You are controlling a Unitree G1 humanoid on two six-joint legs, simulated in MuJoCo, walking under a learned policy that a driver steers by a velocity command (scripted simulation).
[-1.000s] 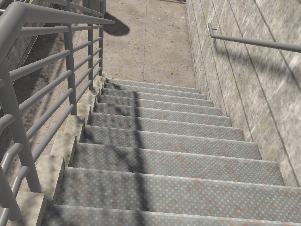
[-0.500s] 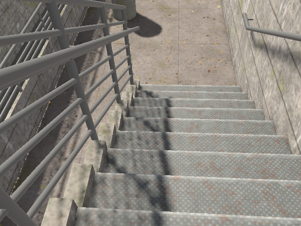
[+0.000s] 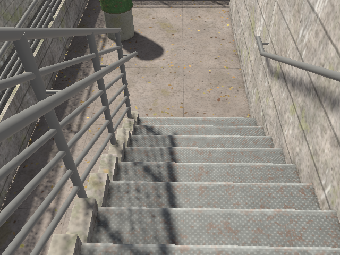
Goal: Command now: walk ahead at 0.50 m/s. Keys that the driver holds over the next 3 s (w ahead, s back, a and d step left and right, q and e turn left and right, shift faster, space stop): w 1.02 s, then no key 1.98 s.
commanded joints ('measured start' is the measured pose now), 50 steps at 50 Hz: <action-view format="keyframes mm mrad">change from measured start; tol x64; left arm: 1 71 50 14 -1 4 18 -12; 50 342 43 -15 0 -49 -62 76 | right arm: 1 31 -129 -22 -57 -10 -24 3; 42 -535 -19 -26 -190 11 39 37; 50 201 -213 -89 18 28 49 36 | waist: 1 38 42 43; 50 -74 222 -284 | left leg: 1 -120 269 -240 -135 417 179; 13 -191 216 -178 364 16 40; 20 -1012 33 -88 1800 -422 -36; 34 -977 136 -248 457 499 -57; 48 690 382 -165 258 1279 62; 50 714 562 -404 117 656 229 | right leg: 1 -12 -12 -76 35 180 -18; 18 1079 -292 114 -236 1381 -108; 21 698 -381 338 -657 130 -275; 43 368 -78 130 -255 82 -168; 50 -633 83 -64 1142 -594 -80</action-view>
